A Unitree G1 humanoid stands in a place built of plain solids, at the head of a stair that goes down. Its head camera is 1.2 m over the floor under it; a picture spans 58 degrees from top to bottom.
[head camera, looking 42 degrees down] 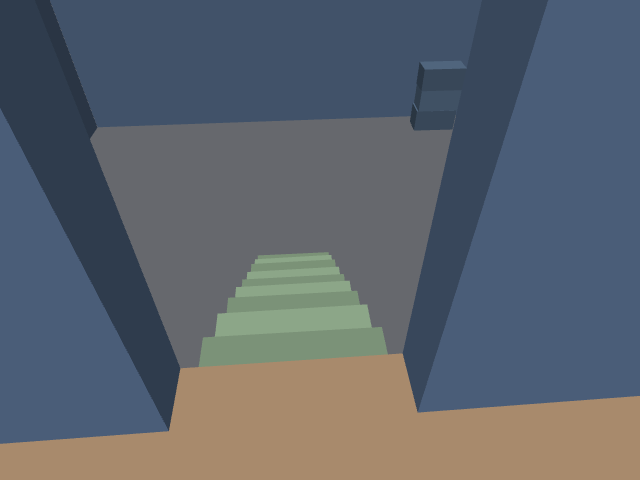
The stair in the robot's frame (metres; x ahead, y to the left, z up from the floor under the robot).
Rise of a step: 0.20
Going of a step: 0.26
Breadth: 0.70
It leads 4 degrees to the left of straight ahead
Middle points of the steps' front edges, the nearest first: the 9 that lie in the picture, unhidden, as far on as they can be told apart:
0.76 0.09 0.00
1.02 0.10 -0.20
1.29 0.13 -0.40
1.55 0.15 -0.59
1.80 0.16 -0.79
2.05 0.18 -0.99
2.31 0.20 -1.18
2.58 0.22 -1.37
2.85 0.24 -1.57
